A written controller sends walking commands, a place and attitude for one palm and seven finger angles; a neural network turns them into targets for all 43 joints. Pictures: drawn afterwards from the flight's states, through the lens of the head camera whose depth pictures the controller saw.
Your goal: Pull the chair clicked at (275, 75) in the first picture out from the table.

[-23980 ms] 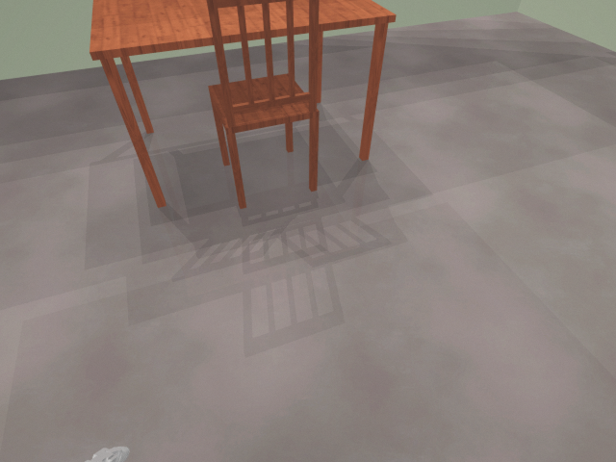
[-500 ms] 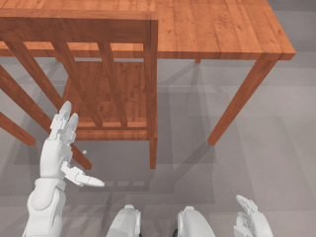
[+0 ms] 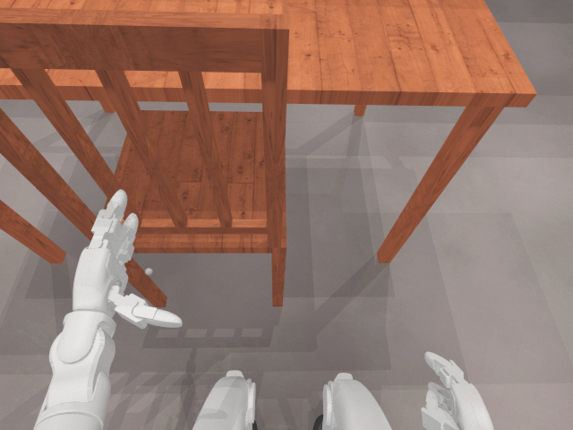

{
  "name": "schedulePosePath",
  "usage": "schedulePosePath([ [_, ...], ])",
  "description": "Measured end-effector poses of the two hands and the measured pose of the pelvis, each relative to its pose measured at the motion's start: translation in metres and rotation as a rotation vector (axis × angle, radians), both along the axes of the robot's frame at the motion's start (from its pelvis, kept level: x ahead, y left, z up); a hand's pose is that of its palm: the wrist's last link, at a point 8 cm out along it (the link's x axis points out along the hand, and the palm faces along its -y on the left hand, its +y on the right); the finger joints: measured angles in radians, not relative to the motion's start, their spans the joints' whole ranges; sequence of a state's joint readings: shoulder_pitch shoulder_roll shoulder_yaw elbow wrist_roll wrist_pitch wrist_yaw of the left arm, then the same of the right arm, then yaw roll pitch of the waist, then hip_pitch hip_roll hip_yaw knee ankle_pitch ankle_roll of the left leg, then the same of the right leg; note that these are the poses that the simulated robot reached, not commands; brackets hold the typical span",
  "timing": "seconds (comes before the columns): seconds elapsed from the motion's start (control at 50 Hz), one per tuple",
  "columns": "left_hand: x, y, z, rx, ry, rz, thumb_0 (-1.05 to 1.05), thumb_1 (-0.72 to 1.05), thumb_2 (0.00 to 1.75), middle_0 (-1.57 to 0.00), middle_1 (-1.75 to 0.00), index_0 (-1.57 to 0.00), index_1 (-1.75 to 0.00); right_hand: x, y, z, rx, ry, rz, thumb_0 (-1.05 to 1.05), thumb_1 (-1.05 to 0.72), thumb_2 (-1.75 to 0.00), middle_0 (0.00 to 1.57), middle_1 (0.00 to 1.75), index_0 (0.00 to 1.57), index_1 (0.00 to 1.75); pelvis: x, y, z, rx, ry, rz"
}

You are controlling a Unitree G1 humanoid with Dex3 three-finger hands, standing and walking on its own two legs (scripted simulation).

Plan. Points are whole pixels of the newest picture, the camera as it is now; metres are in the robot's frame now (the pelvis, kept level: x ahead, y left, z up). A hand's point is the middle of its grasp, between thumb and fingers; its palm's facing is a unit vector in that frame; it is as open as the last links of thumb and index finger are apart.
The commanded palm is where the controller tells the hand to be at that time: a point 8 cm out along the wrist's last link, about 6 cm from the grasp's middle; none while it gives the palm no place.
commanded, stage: aim the fingers beside a spindle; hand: left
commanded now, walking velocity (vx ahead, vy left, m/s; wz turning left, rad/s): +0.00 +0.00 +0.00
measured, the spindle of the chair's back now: (154, 166) +0.47 +0.21 +0.04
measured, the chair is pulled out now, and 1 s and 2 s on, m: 0.00 0.00 0.00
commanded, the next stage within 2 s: push the fingers through the gap in 0.48 s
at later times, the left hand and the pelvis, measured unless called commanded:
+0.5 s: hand (156, 273) +0.31 +0.17 +0.04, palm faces +0.02 -1.00 -0.05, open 16.9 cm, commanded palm +0.29 +0.24 +0.03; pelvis +0.00 +0.00 +0.00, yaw +0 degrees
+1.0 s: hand (158, 245) +0.36 +0.19 +0.02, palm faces +0.03 -1.00 -0.05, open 16.9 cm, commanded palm +0.33 +0.24 +0.02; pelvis +0.00 +0.00 +0.00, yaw +0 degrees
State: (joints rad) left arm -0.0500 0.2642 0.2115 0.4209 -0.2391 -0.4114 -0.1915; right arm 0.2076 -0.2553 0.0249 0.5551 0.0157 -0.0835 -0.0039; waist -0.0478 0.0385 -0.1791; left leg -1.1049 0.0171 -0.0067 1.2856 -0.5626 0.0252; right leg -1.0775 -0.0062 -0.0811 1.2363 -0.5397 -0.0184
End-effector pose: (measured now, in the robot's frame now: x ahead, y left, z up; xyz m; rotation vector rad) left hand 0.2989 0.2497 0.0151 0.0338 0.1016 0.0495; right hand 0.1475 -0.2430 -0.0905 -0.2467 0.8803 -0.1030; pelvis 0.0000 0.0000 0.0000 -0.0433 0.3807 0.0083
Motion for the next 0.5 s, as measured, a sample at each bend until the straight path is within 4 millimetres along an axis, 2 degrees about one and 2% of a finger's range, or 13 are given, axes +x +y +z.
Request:
schedulePosePath([
  [0.06, -0.008, -0.013, -0.007, -0.019, 0.015, -0.041, -0.01, -0.5, 0.3, -0.06, -0.08, -0.06, -0.08, -0.002, -0.001, 0.0, -0.016, 0.001, -0.004, 0.01, -0.9, -0.9, 0.2, 0.3, 0.2, 0.3, -0.001, 0.002, -0.001, -0.003, 0.0, 0.0],
  [0.12, -0.011, -0.027, 0.011, -0.016, -0.076, -0.067, -0.01, -0.5, 0.3, -0.06, -0.08, -0.06, -0.08, -0.003, 0.0, 0.001, -0.027, 0.002, -0.005, 0.01, -0.9, -0.9, 0.2, 0.3, 0.2, 0.3, -0.001, 0.004, 0.001, -0.003, -0.007, -0.002],
  [0.18, -0.007, -0.026, 0.031, 0.019, -0.172, -0.053, -0.01, -0.5, 0.3, -0.06, -0.08, -0.06, -0.08, -0.004, 0.002, 0.002, -0.023, 0.005, 0.0, 0.01, -0.9, -0.9, 0.2, 0.3, 0.2, 0.3, -0.001, 0.004, 0.002, 0.0, -0.01, -0.002],
  [0.22, 0.0, -0.018, 0.034, 0.039, -0.184, -0.027, -0.01, -0.5, 0.3, -0.07, -0.08, -0.07, -0.08, -0.004, 0.004, 0.0, -0.014, 0.009, 0.005, 0.01, -0.9, -0.9, 0.2, 0.3, 0.2, 0.3, -0.001, 0.003, 0.001, 0.001, -0.009, -0.001],
  [0.3, 0.007, -0.005, 0.011, 0.029, -0.068, 0.005, -0.01, -0.5, 0.3, -0.06, -0.08, -0.06, -0.08, -0.003, 0.005, -0.003, 0.005, 0.014, 0.005, 0.01, -0.9, -0.9, 0.2, 0.3, 0.2, 0.3, -0.003, 0.002, -0.001, 0.001, -0.003, 0.0],
  [0.34, 0.003, -0.007, -0.002, 0.006, -0.007, -0.01, -0.01, -0.5, 0.3, -0.06, -0.08, -0.06, -0.08, -0.003, 0.005, -0.003, 0.006, 0.013, 0.0, 0.01, -0.9, -0.9, 0.2, 0.3, 0.2, 0.3, -0.003, 0.003, -0.002, 0.0, 0.0, -0.001],
  [0.38, -0.004, -0.014, -0.006, -0.012, 0.012, -0.035, -0.01, -0.5, 0.3, -0.06, -0.08, -0.06, -0.08, -0.003, 0.004, -0.002, 0.0, 0.009, -0.007, 0.01, -0.9, -0.9, 0.2, 0.3, 0.2, 0.3, -0.002, 0.003, -0.001, -0.001, 0.0, -0.004],
  [0.44, -0.012, -0.024, 0.009, -0.014, -0.049, -0.059, -0.01, -0.5, 0.3, -0.06, -0.08, -0.06, -0.08, -0.003, 0.003, 0.001, -0.012, 0.004, -0.01, 0.01, -0.9, -0.9, 0.2, 0.3, 0.2, 0.3, 0.0, 0.004, 0.002, -0.001, -0.007, -0.006],
  [0.5, -0.012, -0.021, 0.029, 0.017, -0.147, -0.038, -0.01, -0.5, 0.3, -0.06, -0.08, -0.06, -0.08, -0.001, 0.004, 0.004, -0.016, 0.004, 0.0, 0.01, -0.9, -0.9, 0.2, 0.3, 0.2, 0.3, 0.001, 0.003, 0.004, 0.001, -0.012, -0.004],
])
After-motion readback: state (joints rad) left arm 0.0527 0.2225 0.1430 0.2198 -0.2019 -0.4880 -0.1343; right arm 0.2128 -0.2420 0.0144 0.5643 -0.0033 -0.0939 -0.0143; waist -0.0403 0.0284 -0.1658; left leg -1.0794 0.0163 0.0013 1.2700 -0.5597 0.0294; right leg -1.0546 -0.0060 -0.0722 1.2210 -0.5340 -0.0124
